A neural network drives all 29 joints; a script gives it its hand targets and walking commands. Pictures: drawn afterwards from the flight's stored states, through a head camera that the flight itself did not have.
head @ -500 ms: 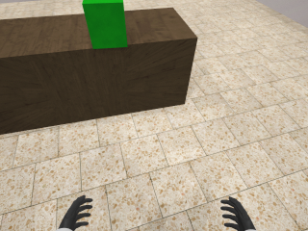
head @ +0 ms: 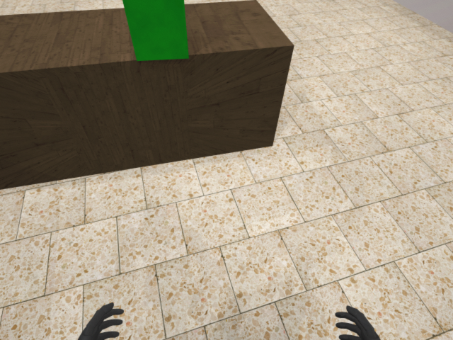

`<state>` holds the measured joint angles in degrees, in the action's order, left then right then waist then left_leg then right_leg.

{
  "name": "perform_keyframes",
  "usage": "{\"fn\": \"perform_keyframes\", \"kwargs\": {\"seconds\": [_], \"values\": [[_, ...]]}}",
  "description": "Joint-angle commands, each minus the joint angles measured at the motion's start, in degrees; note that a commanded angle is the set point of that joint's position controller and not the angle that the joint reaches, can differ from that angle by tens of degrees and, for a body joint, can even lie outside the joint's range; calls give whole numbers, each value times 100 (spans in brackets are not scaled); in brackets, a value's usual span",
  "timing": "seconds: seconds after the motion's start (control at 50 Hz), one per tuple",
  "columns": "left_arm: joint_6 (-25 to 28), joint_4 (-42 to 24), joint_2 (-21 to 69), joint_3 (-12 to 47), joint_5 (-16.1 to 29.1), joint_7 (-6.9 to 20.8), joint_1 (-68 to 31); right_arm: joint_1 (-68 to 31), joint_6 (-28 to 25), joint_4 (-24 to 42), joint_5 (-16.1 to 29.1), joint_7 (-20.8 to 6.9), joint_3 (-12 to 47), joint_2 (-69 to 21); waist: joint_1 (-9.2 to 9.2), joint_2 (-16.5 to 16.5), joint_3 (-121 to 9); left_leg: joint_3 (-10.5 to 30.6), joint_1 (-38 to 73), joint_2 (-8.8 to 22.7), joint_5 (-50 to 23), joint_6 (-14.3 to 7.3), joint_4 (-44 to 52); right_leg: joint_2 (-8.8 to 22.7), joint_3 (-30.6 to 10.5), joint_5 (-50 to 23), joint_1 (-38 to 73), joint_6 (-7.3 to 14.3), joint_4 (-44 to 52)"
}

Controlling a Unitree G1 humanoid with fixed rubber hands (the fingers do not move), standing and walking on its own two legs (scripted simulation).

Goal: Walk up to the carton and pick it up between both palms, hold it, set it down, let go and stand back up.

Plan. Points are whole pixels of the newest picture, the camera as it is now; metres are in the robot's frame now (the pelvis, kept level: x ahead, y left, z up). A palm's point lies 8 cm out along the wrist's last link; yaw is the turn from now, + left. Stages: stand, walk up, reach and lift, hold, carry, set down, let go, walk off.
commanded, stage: stand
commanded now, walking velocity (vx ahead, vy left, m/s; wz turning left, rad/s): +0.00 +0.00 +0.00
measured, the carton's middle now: (158, 17) +1.23 +0.29 +0.01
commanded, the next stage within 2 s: walk up in 1.70 s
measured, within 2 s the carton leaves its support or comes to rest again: neither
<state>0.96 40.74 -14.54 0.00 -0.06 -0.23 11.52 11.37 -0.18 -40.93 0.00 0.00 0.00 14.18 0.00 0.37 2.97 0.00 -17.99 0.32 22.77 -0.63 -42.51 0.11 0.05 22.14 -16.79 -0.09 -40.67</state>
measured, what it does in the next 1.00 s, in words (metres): stands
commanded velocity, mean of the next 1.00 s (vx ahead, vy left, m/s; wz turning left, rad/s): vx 0.00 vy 0.00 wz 0.00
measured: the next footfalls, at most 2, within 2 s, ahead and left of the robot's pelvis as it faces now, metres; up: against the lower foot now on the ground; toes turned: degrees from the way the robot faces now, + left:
none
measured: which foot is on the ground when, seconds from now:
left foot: down 0.00-1.00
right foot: down 0.00-1.00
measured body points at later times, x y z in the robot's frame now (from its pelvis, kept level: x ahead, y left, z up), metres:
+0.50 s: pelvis +0.00 +0.00 +0.00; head +0.02 +0.00 +0.45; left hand +0.12 +0.25 -0.12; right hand +0.12 -0.26 -0.12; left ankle +0.00 +0.11 -0.72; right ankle +0.00 -0.13 -0.72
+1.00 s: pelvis +0.00 -0.01 +0.00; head +0.01 +0.00 +0.45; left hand +0.10 +0.25 -0.12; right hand +0.10 -0.27 -0.13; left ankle +0.00 +0.11 -0.72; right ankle +0.00 -0.13 -0.72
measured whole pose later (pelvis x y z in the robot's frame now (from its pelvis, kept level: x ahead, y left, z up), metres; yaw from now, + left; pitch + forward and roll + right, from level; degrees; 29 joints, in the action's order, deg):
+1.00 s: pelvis +0.00 -0.01 +0.00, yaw +0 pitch -2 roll +0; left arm 1.4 49.3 -15.0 0.0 -0.1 -0.4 11.5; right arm 11.4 -0.5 -50.2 0.0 0.0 0.0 15.1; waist 0.0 0.3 2.7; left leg 0.0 -18.0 0.3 22.0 -0.6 -41.6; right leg 0.1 0.1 21.8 -17.2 -0.2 -40.7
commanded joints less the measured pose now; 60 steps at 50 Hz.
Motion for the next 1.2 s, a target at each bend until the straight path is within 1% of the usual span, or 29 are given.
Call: {"fn": "perform_keyframes", "kwargs": {"seconds": [0.0,0.06,0.08,0.1,0.12,0.16,0.26,0.28,0.3,0.34,0.36,0.38,0.46,0.5,0.56,0.58,0.62,0.64,0.66,0.72,0.8,0.86,0.88,0.92,0.96,1.04,1.08,1.12,1.18], "values": [[271,-292,-1449,-462,-124,-30,-259,-406,-307,303,-151,49,-565,1482,4,49,-512,500,151,471,-1426,-349,823,427,-372,-1462,-41,405,587],[272,-232,-1433,-481,-129,-64,-314,-241,-292,231,-138,73,-515,1459,-34,-102,-519,551,177,460,-1513,-342,920,405,-377,-1381,27,426,583],[247,-192,-1434,-469,-129,-49,-303,-475,-314,243,-151,88,-547,1548,23,262,-408,497,36,500,-1319,-346,1000,422,-422,-1346,20,395,703],[251,-177,-1404,-453,-125,-60,-379,-498,-302,207,-153,63,-503,1344,-16,61,-444,538,130,464,-1378,-383,975,439,-388,-1264,-19,409,664],[241,-163,-1480,-500,-114,-71,-350,-369,-307,209,-188,71,-551,1489,-32,209,-407,501,70,448,-1450,-334,1035,430,-344,-1203,20,383,590],[240,-101,-1454,-501,-110,-60,-275,-511,-314,130,-167,85,-565,1594,75,50,-524,671,72,556,-1371,-376,1080,390,-365,-1214,78,423,636],[250,-18,-1510,-489,-102,-54,-283,-475,-317,6,-132,38,-505,1454,-21,235,-586,543,179,490,-1523,-340,988,463,-482,-1416,69,421,646],[266,7,-1508,-492,-98,-41,-303,-390,-313,-22,-122,71,-481,1384,13,-69,-579,553,171,494,-1433,-359,998,453,-427,-1411,105,406,651],[283,31,-1436,-450,-108,-62,-375,-424,-296,-53,-108,72,-472,1439,-42,-27,-434,576,162,466,-1553,-355,985,427,-454,-1401,3,407,699],[274,61,-1363,-451,-77,-51,-240,-504,-309,-88,-154,81,-492,1484,98,-134,-533,645,206,492,-1505,-402,1023,459,-434,-1304,65,434,650],[260,110,-1493,-499,-108,-56,-274,-483,-303,-109,-113,77,-487,1483,24,23,-520,580,299,525,-1537,-335,999,521,-488,-1420,7,467,709],[243,122,-1486,-464,-103,-68,-359,-368,-302,-150,-118,77,-513,1533,-40,-116,-369,576,272,493,-1600,-340,976,511,-512,-1320,-81,472,756],[262,173,-1530,-434,-32,-61,-263,-416,-304,-248,-115,59,-508,1587,5,281,-627,630,316,569,-1671,-381,1119,510,-480,-1533,164,405,755],[254,254,-1501,-439,-88,-77,-308,-447,-292,-299,-138,98,-495,1508,-8,-205,-607,627,271,556,-1784,-362,1038,495,-401,-1815,287,406,706],[243,306,-1401,-450,-87,-87,-410,-529,-316,-307,-114,91,-475,1463,2,152,-543,561,354,530,-1861,-350,1084,527,-425,-1690,180,420,733],[244,285,-1417,-432,-39,-71,-373,-480,-307,-340,-144,101,-437,1502,71,-42,-496,705,174,599,-1813,-435,1098,493,-458,-1710,277,430,689],[250,326,-1513,-446,-62,-90,-444,-546,-292,-360,-102,76,-458,1490,28,121,-517,638,241,572,-1762,-404,1154,469,-430,-1605,157,411,671],[223,420,-1536,-471,-71,-100,-406,-539,-296,-401,-88,90,-441,1498,-12,-29,-482,611,342,562,-1676,-389,1136,505,-534,-1692,182,421,806],[246,430,-1586,-465,-88,-101,-364,-545,-305,-381,-98,88,-473,1519,6,183,-557,620,393,569,-1846,-380,1055,534,-508,-1776,186,448,781],[258,456,-1513,-440,-70,-87,-360,-373,-297,-455,-112,85,-469,1511,-10,-180,-461,541,360,532,-1933,-356,1005,575,-510,-1925,198,460,815],[288,539,-1525,-410,-48,-85,-405,-438,-297,-579,-87,81,-438,1477,12,113,-664,604,501,554,-1988,-351,1076,585,-561,-1909,286,456,828],[230,542,-1544,-443,-10,-88,-400,-485,-289,-613,-92,87,-458,1633,-6,-115,-518,639,431,599,-2006,-399,1148,506,-482,-1820,164,400,815],[247,578,-1543,-443,-54,-117,-306,-422,-279,-675,-126,76,-498,1690,32,170,-617,554,501,545,-1999,-355,1121,512,-512,-1837,227,410,809],[248,640,-1519,-453,-53,-92,-378,-448,-319,-688,-123,72,-436,1505,-19,-34,-599,572,480,555,-1899,-360,1055,521,-521,-1791,119,461,820],[245,663,-1500,-425,-50,-72,-428,-519,-305,-729,-108,58,-415,1508,16,249,-543,575,363,563,-1621,-359,1275,501,-475,-1753,211,418,809],[249,709,-1581,-426,-30,-86,-472,-555,-289,-753,-72,51,-418,1435,22,-32,-468,673,279,586,-1528,-348,1298,547,-560,-1645,256,457,934],[238,755,-1594,-429,-68,-56,-370,-527,-268,-849,-86,57,-412,1457,45,119,-637,646,423,570,-1603,-339,1303,546,-543,-1562,276,433,950],[281,800,-1493,-374,-24,-51,-324,-466,-274,-869,-86,70,-418,1515,32,-233,-500,644,365,557,-1470,-359,1265,556,-609,-1527,216,429,981],[264,910,-1577,-381,-75,-73,-347,-468,-277,-879,-66,49,-468,1610,-3,-61,-570,567,543,492,-1570,-299,1153,616,-655,-1519,151,449,1116]]}}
